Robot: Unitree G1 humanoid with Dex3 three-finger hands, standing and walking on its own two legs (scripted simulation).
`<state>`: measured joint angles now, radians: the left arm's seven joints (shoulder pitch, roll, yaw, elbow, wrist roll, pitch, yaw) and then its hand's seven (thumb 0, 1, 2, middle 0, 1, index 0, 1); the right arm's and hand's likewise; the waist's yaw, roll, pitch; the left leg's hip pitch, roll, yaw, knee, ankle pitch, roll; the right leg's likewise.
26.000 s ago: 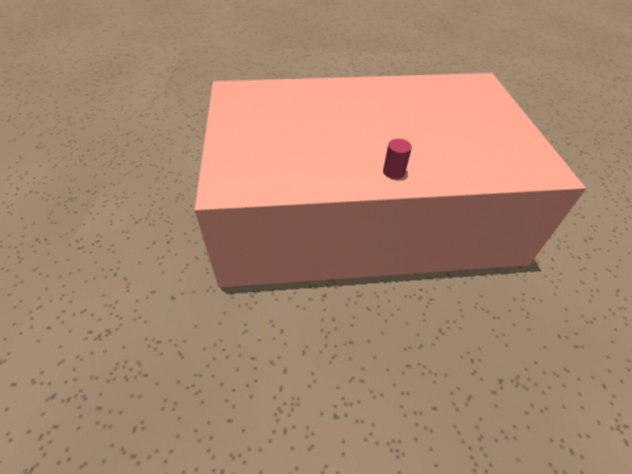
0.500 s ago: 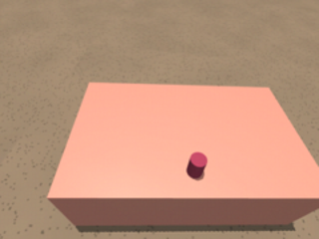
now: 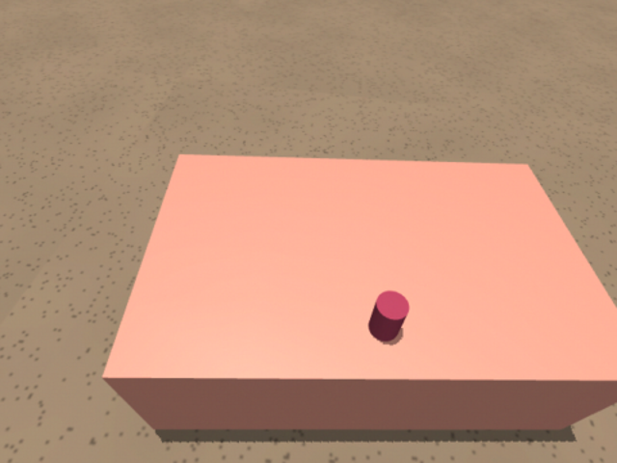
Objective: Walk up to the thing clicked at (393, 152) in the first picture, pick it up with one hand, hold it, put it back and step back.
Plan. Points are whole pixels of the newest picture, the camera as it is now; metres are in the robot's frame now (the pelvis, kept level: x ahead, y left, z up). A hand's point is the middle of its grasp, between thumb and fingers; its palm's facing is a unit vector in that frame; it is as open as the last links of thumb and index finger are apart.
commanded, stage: stand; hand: right
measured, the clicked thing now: (387, 316) +0.48 -0.20 -0.31
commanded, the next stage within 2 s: step back in 1.22 s
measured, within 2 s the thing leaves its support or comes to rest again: neither
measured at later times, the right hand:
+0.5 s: hand out of the picture +0.08 -0.24 -0.15, palm faces -0.03 +0.93 -0.35, open 7.4 cm
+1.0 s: hand out of the picture +0.10 -0.24 -0.15, palm faces -0.04 +0.94 -0.35, open 7.4 cm
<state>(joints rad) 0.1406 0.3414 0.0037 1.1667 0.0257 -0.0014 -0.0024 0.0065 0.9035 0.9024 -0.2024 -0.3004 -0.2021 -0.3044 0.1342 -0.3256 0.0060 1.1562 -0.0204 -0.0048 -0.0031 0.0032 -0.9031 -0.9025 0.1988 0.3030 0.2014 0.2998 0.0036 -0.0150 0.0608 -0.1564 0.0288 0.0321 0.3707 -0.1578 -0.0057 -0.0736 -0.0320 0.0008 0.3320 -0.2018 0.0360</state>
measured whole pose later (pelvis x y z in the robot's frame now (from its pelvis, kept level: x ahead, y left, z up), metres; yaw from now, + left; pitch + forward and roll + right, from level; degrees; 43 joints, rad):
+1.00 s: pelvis +0.02 +0.01 +0.00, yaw +1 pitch -2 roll +0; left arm 0.12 0.34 0.00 1.14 0.02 0.00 0.00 0.01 0.90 0.90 -0.20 -0.30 -0.20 -0.30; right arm 0.10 -0.34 0.00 1.14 -0.01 -0.01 0.00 0.00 -0.90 -0.90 0.20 0.30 0.20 0.30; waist 0.00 -0.01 0.06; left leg -0.14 0.01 0.03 0.35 -0.18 0.00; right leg -0.04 -0.05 -0.01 0.29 -0.21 0.05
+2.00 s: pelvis -0.13 +0.00 -0.02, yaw +7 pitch -2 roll -2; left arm 0.08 0.37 0.07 0.85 0.01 0.06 0.03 0.01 0.90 0.90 -0.20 -0.30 -0.20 -0.30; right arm 0.11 -0.36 -0.04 0.89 -0.03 0.04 0.01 0.00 -0.90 -0.90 0.20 0.30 0.20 0.30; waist -0.01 -0.02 0.20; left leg -0.32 -0.01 -0.04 0.69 -0.33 0.04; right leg -0.44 0.05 0.07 1.02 -0.56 -0.02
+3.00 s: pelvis -0.43 +0.00 -0.02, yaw -1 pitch -1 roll -1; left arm 0.16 0.39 0.07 0.84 0.02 0.05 0.01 0.01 0.90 0.90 -0.20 -0.30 -0.20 -0.30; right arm 0.09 -0.38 -0.04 0.81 -0.03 0.03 -0.01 0.00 -0.90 -0.90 0.20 0.30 0.20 0.30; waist 0.02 -0.03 0.17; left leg -0.39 0.04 0.01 0.63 -0.22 0.01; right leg -0.30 0.03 0.09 0.86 -0.48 0.02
